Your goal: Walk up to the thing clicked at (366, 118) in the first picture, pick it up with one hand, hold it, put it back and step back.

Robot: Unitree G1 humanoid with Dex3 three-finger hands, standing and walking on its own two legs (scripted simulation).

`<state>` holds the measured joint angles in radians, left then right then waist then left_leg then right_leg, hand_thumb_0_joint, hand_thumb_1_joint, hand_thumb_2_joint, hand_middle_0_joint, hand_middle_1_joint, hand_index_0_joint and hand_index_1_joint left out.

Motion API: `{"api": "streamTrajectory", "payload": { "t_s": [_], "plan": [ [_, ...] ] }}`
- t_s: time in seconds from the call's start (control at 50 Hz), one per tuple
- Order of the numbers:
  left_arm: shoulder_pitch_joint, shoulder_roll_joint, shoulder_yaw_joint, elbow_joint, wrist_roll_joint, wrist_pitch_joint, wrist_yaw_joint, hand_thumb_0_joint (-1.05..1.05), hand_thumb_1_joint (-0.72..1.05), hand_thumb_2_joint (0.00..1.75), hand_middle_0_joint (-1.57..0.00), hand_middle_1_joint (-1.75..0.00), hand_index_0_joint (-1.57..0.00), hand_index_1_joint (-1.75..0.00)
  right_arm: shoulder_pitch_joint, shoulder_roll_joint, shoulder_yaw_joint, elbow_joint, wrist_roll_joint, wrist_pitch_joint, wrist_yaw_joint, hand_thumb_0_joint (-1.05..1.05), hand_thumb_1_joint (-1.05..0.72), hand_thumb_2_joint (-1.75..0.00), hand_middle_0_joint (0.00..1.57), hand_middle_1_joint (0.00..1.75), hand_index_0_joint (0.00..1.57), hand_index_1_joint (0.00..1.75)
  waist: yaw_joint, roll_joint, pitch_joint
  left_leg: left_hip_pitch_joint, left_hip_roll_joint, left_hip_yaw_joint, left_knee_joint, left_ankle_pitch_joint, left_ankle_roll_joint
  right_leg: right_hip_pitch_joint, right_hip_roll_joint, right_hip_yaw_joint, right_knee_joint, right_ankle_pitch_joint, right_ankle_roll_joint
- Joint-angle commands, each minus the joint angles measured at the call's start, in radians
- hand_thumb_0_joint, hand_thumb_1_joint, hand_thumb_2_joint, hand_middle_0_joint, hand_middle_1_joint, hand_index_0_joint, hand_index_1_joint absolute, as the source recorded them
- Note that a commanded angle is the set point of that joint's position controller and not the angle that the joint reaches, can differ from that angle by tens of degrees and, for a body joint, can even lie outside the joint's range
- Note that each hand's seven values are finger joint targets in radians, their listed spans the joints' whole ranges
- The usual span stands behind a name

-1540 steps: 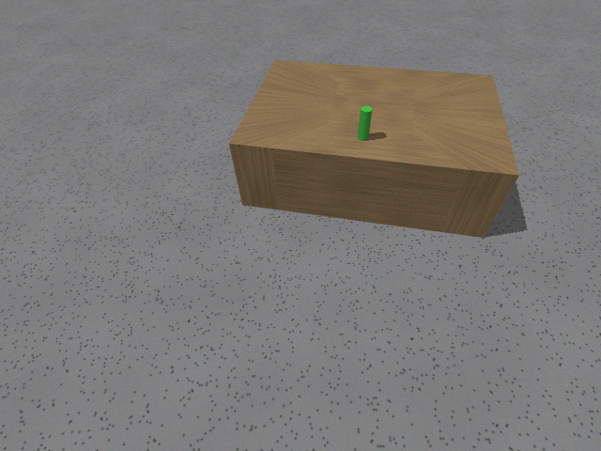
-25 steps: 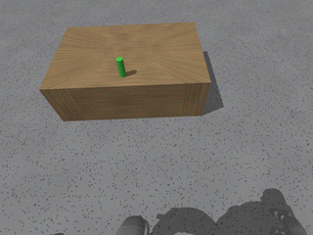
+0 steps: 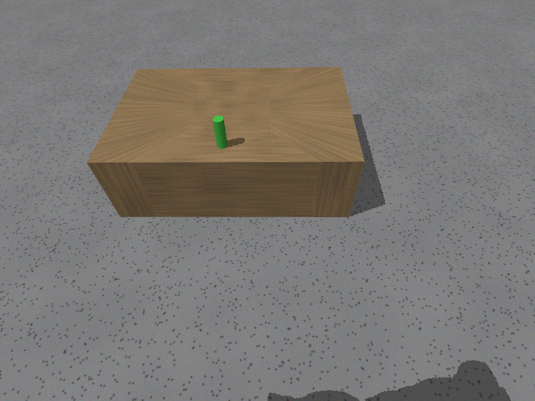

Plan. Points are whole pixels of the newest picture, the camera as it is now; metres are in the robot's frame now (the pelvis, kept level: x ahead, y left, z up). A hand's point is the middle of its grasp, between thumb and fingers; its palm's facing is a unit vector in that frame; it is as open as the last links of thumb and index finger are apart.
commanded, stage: step back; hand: left
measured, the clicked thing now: (220, 132) +1.10 +0.24 -0.34
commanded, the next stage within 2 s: stand in 0.56 s
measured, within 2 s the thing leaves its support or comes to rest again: neither
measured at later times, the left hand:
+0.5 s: hand out of the picture +0.13 +0.28 -0.15, palm faces +0.03 -0.93 -0.36, open 7.4 cm
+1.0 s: hand out of the picture +0.11 +0.26 -0.14, palm faces +0.00 -0.94 -0.33, open 7.4 cm
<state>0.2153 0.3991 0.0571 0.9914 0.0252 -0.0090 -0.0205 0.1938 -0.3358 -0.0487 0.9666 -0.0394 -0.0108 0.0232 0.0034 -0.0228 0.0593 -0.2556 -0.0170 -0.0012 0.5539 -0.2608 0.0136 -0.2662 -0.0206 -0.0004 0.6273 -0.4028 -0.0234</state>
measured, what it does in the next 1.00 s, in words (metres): stands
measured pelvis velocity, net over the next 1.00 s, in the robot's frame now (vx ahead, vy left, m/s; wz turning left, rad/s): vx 0.04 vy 0.01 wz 0.02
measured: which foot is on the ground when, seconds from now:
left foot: down 0.00-1.00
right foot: down 0.00-1.00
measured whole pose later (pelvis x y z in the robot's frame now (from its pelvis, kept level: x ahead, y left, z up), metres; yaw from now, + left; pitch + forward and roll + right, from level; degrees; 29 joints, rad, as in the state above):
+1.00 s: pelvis +0.04 +0.01 +0.02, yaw +1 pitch -3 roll +0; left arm 0.09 0.35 0.01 1.14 0.02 -0.01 -0.01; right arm 0.06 -0.34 -0.01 1.13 -0.01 -0.01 0.01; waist 0.00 0.00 0.07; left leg -0.15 0.02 0.01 0.34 -0.14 -0.01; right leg -0.06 -0.01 -0.01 0.32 -0.20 0.01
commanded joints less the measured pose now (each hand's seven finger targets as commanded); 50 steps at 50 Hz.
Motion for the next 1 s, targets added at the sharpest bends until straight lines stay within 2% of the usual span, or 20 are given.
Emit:
{"api": "streamTrajectory", "payload": {
  "t_s": [0.0, 0.02, 0.04, 0.06, 0.08, 0.14, 0.18, 0.22, 0.24, 0.26, 0.28, 0.3, 0.34, 0.38, 0.44, 0.56, 0.64, 0.7, 0.84, 0.98],
  "plan": [
    [0.061, 0.214, 0.066, -0.020, 0.018, -0.041, 0.029, 0.00, 0.90, 0.90, -0.20, -0.30, -0.20, -0.30, -0.097, -0.192, -0.037, -0.093, 0.018, -0.005, -0.015, 0.00, -0.90, -0.90, 0.20, 0.30, 0.20, 0.30, 0.066, 0.000, -0.022, -0.318, 0.068, -0.117, -0.026, -0.298, 0.014, 0.263, -0.073, 0.170, -0.270, -0.045, -0.052],
    [0.064, 0.284, 0.078, -0.018, 0.021, -0.045, 0.032, 0.00, 0.90, 0.90, -0.20, -0.30, -0.20, -0.30, -0.109, -0.172, -0.035, -0.088, 0.016, -0.001, -0.020, 0.00, -0.90, -0.90, 0.20, 0.30, 0.20, 0.30, 0.079, -0.134, 0.012, -0.341, -0.029, -0.080, 0.180, -0.304, -0.004, 0.153, -0.273, 0.468, -0.439, -0.385, -0.134],
    [-0.021, 0.311, 0.084, -0.050, 0.026, -0.049, 0.031, 0.00, 0.90, 0.90, -0.20, -0.30, -0.20, -0.30, -0.096, -0.220, -0.049, -0.072, 0.010, 0.001, -0.025, 0.00, -0.90, -0.90, 0.20, 0.30, 0.20, 0.30, 0.059, -0.103, 0.082, -0.285, 0.004, -0.113, 0.296, -0.277, -0.016, 0.015, -0.377, 0.543, -0.469, -0.440, -0.202],
    [-0.061, 0.279, 0.080, -0.072, 0.018, -0.057, 0.034, 0.00, 0.90, 0.90, -0.20, -0.30, -0.20, -0.30, -0.051, -0.232, -0.050, -0.056, 0.014, -0.007, -0.023, 0.00, -0.90, -0.90, 0.20, 0.30, 0.20, 0.30, 0.036, -0.045, 0.094, -0.286, 0.025, -0.138, 0.305, -0.230, -0.014, 0.047, -0.362, 0.497, -0.430, -0.269, -0.213],
    [-0.064, 0.245, 0.071, -0.071, 0.011, -0.063, 0.038, 0.00, 0.90, 0.90, -0.20, -0.30, -0.20, -0.30, -0.039, -0.221, -0.048, -0.044, 0.017, -0.013, -0.022, 0.00, -0.90, -0.90, 0.20, 0.30, 0.20, 0.30, 0.031, -0.015, 0.072, -0.283, 0.029, -0.142, 0.292, -0.204, -0.013, 0.091, -0.324, 0.412, -0.388, -0.067, -0.193],
    [-0.089, 0.231, 0.061, -0.068, 0.013, -0.062, 0.032, 0.00, 0.90, 0.90, -0.20, -0.30, -0.20, -0.30, -0.022, -0.201, -0.040, -0.024, 0.018, -0.024, -0.017, 0.00, -0.90, -0.90, 0.20, 0.30, 0.20, 0.30, 0.024, -0.101, -0.033, -0.140, 0.043, -0.061, 0.148, -0.183, -0.018, 0.117, -0.255, 0.212, -0.295, 0.259, -0.148],
    [-0.116, 0.229, 0.053, -0.064, 0.006, -0.052, 0.030, 0.00, 0.90, 0.90, -0.20, -0.30, -0.20, -0.30, -0.020, -0.185, -0.041, -0.014, 0.012, -0.025, -0.016, 0.00, -0.90, -0.90, 0.20, 0.30, 0.20, 0.30, 0.008, -0.131, -0.050, -0.043, 0.021, 0.014, 0.028, -0.102, -0.014, 0.091, -0.217, 0.123, -0.228, 0.409, -0.122],
    [-0.110, 0.205, 0.035, -0.069, -0.004, -0.039, 0.028, 0.00, 0.90, 0.90, -0.20, -0.30, -0.20, -0.30, 0.004, -0.187, -0.049, 0.005, 0.008, -0.030, -0.024, 0.00, -0.90, -0.90, 0.20, 0.30, 0.20, 0.30, -0.013, -0.090, -0.067, 0.100, 0.014, 0.010, -0.131, 0.129, 0.000, 0.034, -0.169, 0.059, -0.110, 0.506, -0.065],
    [-0.100, 0.176, 0.025, -0.076, -0.010, -0.035, 0.028, 0.00, 0.90, 0.90, -0.20, -0.30, -0.20, -0.30, 0.015, -0.220, -0.059, 0.007, 0.001, -0.035, -0.030, 0.00, -0.90, -0.90, 0.20, 0.30, 0.20, 0.30, -0.016, -0.020, -0.116, 0.187, 0.088, -0.079, -0.143, 0.264, 0.030, 0.001, -0.127, 0.027, -0.025, 0.509, -0.031],
    [-0.089, 0.134, 0.010, -0.077, -0.023, -0.028, 0.028, 0.00, 0.90, 0.90, -0.20, -0.30, -0.20, -0.30, -0.018, -0.262, -0.060, -0.006, 0.001, -0.041, -0.034, 0.00, -0.90, -0.90, 0.20, 0.30, 0.20, 0.30, 0.003, 0.106, -0.139, 0.179, 0.229, -0.274, -0.182, 0.255, 0.088, -0.052, -0.043, -0.012, 0.033, 0.294, 0.016],
    [-0.104, 0.161, 0.022, -0.061, -0.029, -0.017, 0.031, 0.00, 0.90, 0.90, -0.20, -0.30, -0.20, -0.30, -0.048, -0.304, -0.063, -0.012, 0.013, -0.038, -0.032, 0.00, -0.90, -0.90, 0.20, 0.30, 0.20, 0.30, 0.004, 0.122, -0.141, 0.097, 0.291, -0.312, -0.170, 0.219, 0.178, 0.012, -0.009, -0.019, 0.018, 0.005, 0.013],
    [-0.110, 0.160, 0.015, -0.049, -0.025, -0.020, 0.033, 0.00, 0.90, 0.90, -0.20, -0.30, -0.20, -0.30, -0.076, -0.292, -0.058, -0.007, 0.016, -0.034, -0.030, 0.00, -0.90, -0.90, 0.20, 0.30, 0.20, 0.30, 0.013, 0.116, -0.130, 0.073, 0.293, -0.301, -0.167, 0.237, 0.178, 0.046, -0.017, -0.003, -0.031, -0.017, 0.003],
    [-0.084, 0.166, 0.014, -0.021, -0.015, -0.033, 0.037, 0.00, 0.90, 0.90, -0.20, -0.30, -0.20, -0.30, -0.136, -0.255, -0.041, -0.007, 0.018, -0.026, -0.032, 0.00, -0.90, -0.90, 0.20, 0.30, 0.20, 0.30, 0.039, 0.114, -0.125, 0.048, 0.216, -0.177, -0.099, 0.365, 0.099, 0.133, -0.051, 0.021, -0.156, 0.212, -0.008],
    [-0.068, 0.213, 0.026, -0.002, -0.016, -0.045, 0.039, 0.00, 0.90, 0.90, -0.20, -0.30, -0.20, -0.30, -0.135, -0.219, -0.032, 0.002, 0.026, -0.024, -0.035, 0.00, -0.90, -0.90, 0.20, 0.30, 0.20, 0.30, 0.027, 0.064, -0.149, 0.024, 0.118, -0.067, -0.017, 0.384, 0.034, 0.210, -0.106, 0.080, -0.171, 0.446, -0.024],
    [-0.113, 0.205, 0.023, -0.006, -0.022, -0.039, 0.044, 0.00, 0.90, 0.90, -0.20, -0.30, -0.20, -0.30, -0.120, -0.225, -0.033, 0.030, 0.023, -0.024, -0.036, 0.00, -0.90, -0.90, 0.20, 0.30, 0.20, 0.30, 0.011, 0.063, -0.176, 0.087, 0.122, -0.058, -0.028, 0.487, 0.033, 0.205, -0.112, 0.058, -0.119, 0.563, -0.027],
    [-0.127, 0.148, -0.005, 0.037, -0.027, -0.022, 0.041, 0.00, 0.90, 0.90, -0.20, -0.30, -0.20, -0.30, -0.147, -0.240, -0.021, 0.048, 0.031, -0.026, -0.037, 0.00, -0.90, -0.90, 0.20, 0.30, 0.20, 0.30, 0.004, 0.053, -0.133, 0.169, 0.179, -0.128, -0.126, 0.534, 0.055, 0.155, -0.080, 0.046, -0.194, 0.444, 0.014],
    [-0.163, 0.162, -0.008, 0.053, -0.021, -0.024, 0.035, 0.00, 0.90, 0.90, -0.20, -0.30, -0.20, -0.30, -0.187, -0.216, -0.009, 0.055, 0.036, -0.023, -0.032, 0.00, -0.90, -0.90, 0.20, 0.30, 0.20, 0.30, 0.000, 0.041, -0.110, 0.178, 0.149, -0.098, -0.166, 0.413, 0.021, 0.166, -0.096, 0.059, -0.273, 0.430, 0.010],
    [-0.174, 0.163, -0.008, 0.061, -0.018, -0.029, 0.034, 0.00, 0.90, 0.90, -0.20, -0.30, -0.20, -0.30, -0.187, -0.216, -0.008, 0.061, 0.034, -0.027, -0.030, 0.00, -0.90, -0.90, 0.20, 0.30, 0.20, 0.30, -0.002, 0.030, -0.144, 0.189, 0.153, -0.090, -0.187, 0.432, 0.018, 0.215, -0.105, 0.058, -0.287, 0.465, 0.012],
    [-0.185, 0.167, -0.009, 0.084, -0.015, -0.029, 0.028, 0.00, 0.90, 0.90, -0.20, -0.30, -0.20, -0.30, -0.207, -0.205, -0.001, 0.080, 0.035, -0.028, -0.026, 0.00, -0.90, -0.90, 0.20, 0.30, 0.20, 0.30, -0.002, 0.031, -0.094, 0.176, 0.145, -0.087, -0.249, 0.263, 0.003, 0.178, -0.109, 0.071, -0.361, 0.331, 0.013],
    [-0.177, 0.161, -0.012, 0.094, -0.014, -0.031, 0.024, 0.00, 0.90, 0.90, -0.20, -0.30, -0.20, -0.30, -0.198, -0.216, 0.000, 0.099, 0.032, -0.027, -0.023, 0.00, -0.90, -0.90, 0.20, 0.30, 0.20, 0.30, -0.003, 0.029, -0.089, 0.174, 0.148, -0.091, -0.262, 0.183, 0.000, 0.156, -0.113, 0.080, -0.388, 0.262, 0.012]
  ]
}}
